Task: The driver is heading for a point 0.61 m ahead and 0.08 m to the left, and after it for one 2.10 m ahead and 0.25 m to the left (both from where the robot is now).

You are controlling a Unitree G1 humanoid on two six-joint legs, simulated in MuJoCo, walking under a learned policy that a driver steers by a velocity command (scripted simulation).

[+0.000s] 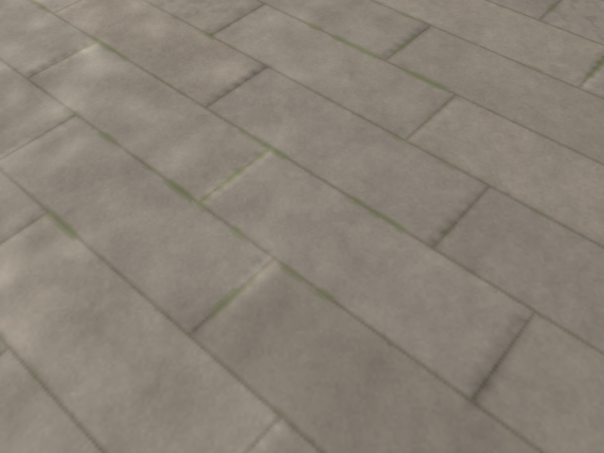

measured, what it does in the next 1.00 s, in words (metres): walks ahead, turning left: left foot, then right foot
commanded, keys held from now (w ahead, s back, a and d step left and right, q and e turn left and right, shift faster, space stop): w+q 0.38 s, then w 0.28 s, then no key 0.34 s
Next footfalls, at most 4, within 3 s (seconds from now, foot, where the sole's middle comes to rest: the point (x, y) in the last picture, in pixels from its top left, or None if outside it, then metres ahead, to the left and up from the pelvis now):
0.12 left None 0.22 0.09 -0.78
0.68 right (321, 407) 0.57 0.02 -0.78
1.12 left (231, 408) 0.56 0.23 -0.78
2.08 left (243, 389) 0.60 0.20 -0.78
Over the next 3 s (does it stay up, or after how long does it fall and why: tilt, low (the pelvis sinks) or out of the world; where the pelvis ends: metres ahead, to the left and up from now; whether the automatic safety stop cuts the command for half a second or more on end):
stays up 0.96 0.04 -0.01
